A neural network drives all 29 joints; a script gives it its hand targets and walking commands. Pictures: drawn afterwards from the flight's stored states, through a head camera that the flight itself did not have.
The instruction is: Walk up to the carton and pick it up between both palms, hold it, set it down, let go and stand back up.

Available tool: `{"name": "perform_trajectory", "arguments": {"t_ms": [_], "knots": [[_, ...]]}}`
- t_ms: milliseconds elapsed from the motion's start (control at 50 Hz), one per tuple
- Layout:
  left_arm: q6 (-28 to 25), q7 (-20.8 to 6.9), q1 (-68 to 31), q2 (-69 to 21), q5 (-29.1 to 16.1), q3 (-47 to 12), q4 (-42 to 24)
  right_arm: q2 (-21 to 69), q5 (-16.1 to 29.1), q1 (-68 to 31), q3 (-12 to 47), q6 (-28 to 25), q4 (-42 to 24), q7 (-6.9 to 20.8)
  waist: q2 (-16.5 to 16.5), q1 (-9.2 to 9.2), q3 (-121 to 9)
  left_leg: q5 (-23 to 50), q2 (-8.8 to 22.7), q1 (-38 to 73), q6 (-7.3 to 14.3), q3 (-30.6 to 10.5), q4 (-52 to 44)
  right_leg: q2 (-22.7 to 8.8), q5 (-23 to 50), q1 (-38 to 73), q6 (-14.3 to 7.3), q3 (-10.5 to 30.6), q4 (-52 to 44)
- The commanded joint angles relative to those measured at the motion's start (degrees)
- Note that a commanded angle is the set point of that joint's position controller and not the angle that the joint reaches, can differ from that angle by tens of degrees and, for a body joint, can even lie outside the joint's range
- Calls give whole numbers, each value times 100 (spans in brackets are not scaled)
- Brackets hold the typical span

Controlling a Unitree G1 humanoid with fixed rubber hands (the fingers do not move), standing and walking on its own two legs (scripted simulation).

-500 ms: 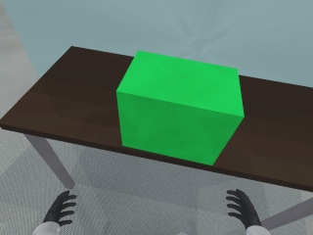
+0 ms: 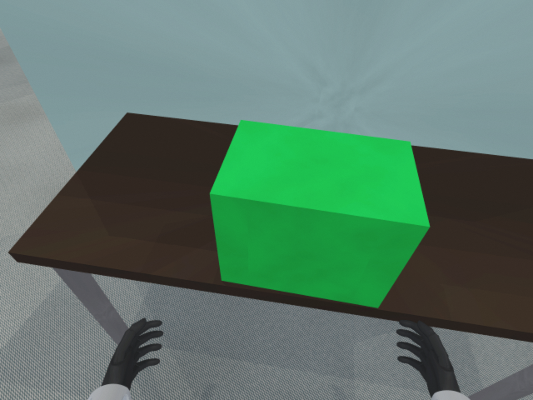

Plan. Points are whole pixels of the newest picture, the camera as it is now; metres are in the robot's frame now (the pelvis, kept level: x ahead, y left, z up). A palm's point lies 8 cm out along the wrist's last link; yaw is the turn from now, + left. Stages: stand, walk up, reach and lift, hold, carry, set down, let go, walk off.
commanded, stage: reach and lift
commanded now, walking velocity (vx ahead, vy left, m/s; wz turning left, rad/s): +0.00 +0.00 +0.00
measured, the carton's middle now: (310, 215) +0.42 -0.05 +0.03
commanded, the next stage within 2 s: none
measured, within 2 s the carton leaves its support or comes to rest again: neither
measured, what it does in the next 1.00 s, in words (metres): stands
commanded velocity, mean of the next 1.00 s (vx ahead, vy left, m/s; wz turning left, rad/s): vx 0.00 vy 0.00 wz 0.00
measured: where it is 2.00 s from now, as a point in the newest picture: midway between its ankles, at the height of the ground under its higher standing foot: outside the picture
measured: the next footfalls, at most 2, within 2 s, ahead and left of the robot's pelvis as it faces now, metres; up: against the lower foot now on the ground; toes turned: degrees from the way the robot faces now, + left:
none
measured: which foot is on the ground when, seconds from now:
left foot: down 0.00-1.00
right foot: down 0.00-1.00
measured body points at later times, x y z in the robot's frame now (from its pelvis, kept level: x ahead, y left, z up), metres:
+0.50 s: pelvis +0.01 +0.03 +0.00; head -0.01 +0.03 +0.45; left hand +0.22 +0.24 -0.01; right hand +0.21 -0.24 -0.01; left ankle -0.05 +0.14 -0.74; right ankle +0.03 -0.10 -0.74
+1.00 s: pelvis -0.01 +0.03 +0.00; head -0.02 +0.02 +0.45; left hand +0.29 +0.22 +0.05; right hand +0.24 -0.27 +0.05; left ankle -0.05 +0.14 -0.74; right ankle +0.03 -0.10 -0.74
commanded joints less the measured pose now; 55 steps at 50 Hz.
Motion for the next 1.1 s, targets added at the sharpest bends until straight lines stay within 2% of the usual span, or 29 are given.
{"name": "perform_trajectory", "arguments": {"t_ms": [0,60,80,100,140,180,220,240,320,340,380,440,460,480,520,540,640,660,680,700,800,900,1080], "knots": [[-453,26,-166,753,-23,311,-1051,-759,194,-265,-210,-360,-986,-41,286,37,-170,1543,-376,-1748,-21,174,-605,-65,1229,1536,6,738,-381],[-643,-48,54,754,-20,320,-898,-828,372,-17,-197,-446,-933,-43,320,-13,-127,1711,-364,-1539,-88,117,-590,-27,1225,1537,-52,728,-479],[-720,-52,79,767,-65,311,-1006,-881,389,-3,-205,-498,-1034,-55,327,35,-146,1746,-378,-1608,-70,128,-575,-29,1243,1531,-50,745,-470],[-811,-43,76,738,-134,220,-1162,-915,425,-14,-248,-581,-1179,-60,279,6,-250,1881,-366,-1563,-79,99,-532,10,1369,1530,-31,712,-408],[-1019,-32,85,673,-290,13,-1270,-950,533,47,-351,-706,-1267,-37,349,-122,-253,2204,-340,-1390,-165,-6,-434,45,1535,1383,-89,661,-398],[-1138,-15,52,661,-254,-47,-1228,-1105,632,67,-457,-730,-1045,17,599,-170,-254,2365,-326,-1246,-263,-61,-391,95,1422,1266,-182,638,-438],[-1289,41,-20,710,-404,-132,-1323,-1237,731,-137,-449,-811,-1319,59,474,-104,-358,2520,-275,-1192,-263,-118,-342,136,1444,1215,-210,601,-394],[-1394,52,40,720,-475,-168,-1335,-1282,767,-102,-474,-862,-1406,69,364,-136,-491,2654,-285,-1149,-260,-144,-287,146,1600,1225,-195,603,-367],[-1680,105,-310,752,-591,-261,-1149,-1353,938,-375,-466,-875,-1205,125,348,-149,-318,2361,-255,-1353,-242,-193,-322,178,1212,1120,-232,615,-357],[-1743,155,-411,741,-574,-294,-1197,-1382,979,-480,-472,-878,-1275,150,454,-114,-325,2378,-253,-1392,-255,-202,-314,177,1176,1081,-254,604,-342],[-1762,180,-527,692,-574,-370,-936,-1446,1059,-603,-457,-776,-1151,151,533,-207,-302,2239,-249,-1437,-278,-235,-343,169,1101,1098,-274,641,-352],[-1783,188,-714,732,-661,-409,-865,-1521,1151,-765,-432,-717,-1296,169,359,-233,-359,2289,-250,-1432,-251,-304,-356,160,1295,1110,-253,651,-361],[-1755,193,-828,663,-667,-447,-816,-1560,1187,-830,-416,-661,-1172,182,425,-249,-314,2324,-233,-1408,-292,-330,-372,173,1321,1075,-276,651,-339],[-1710,179,-1017,695,-694,-445,-718,-1619,1182,-1009,-420,-606,-1143,176,324,-290,-324,2317,-237,-1342,-298,-324,-340,164,1361,1042,-252,649,-363],[-1631,185,-1206,707,-638,-359,-729,-1694,1236,-1116,-440,-546,-1064,171,374,-272,-461,2362,-267,-1298,-316,-310,-344,174,1413,1132,-239,650,-366],[-1617,175,-1319,768,-718,-333,-722,-1703,1197,-1202,-460,-521,-1232,150,231,-314,-591,2321,-258,-1330,-279,-290,-333,162,1472,1215,-206,666,-337],[-1079,262,-1875,748,-732,-223,-1019,-1899,1255,-1759,-455,-71,-1484,158,223,-262,-649,2322,-173,-1309,-275,-301,-514,206,1345,1231,-229,668,-359],[-875,198,-1415,673,-683,-326,-1148,-2156,1380,-1193,-598,61,-1372,84,158,-564,-592,2828,-212,-1254,-404,-324,-338,212,2024,1322,-118,769,-474],[-684,131,-1748,764,-704,-101,-1352,-2182,1417,-1432,-464,120,-1642,28,155,-434,-791,2972,-284,-1146,-383,-287,-302,236,2189,1363,-79,718,-460],[-511,99,-1799,763,-722,-74,-1392,-2218,1425,-1507,-523,206,-1722,12,139,-476,-756,2931,-300,-1143,-374,-274,-328,236,2145,1302,-63,705,-482],[136,127,-2534,695,-753,68,-1606,-2239,1409,-1974,-661,818,-2212,132,92,-387,-774,1826,-284,-1357,-231,-257,-646,148,1463,1044,-9,709,-560],[524,177,-3260,750,-825,141,-1551,-2338,1401,-2453,-781,1292,-2413,303,-7,-307,-1058,978,-289,-1594,-40,-247,-829,109,1061,853,33,778,-503],[1029,60,-4269,1000,-821,492,-1325,-2452,1410,-3348,-764,1711,-2401,263,-78,-226,-1635,922,-338,-1693,133,-147,-839,108,1105,935,90,836,-393]]}}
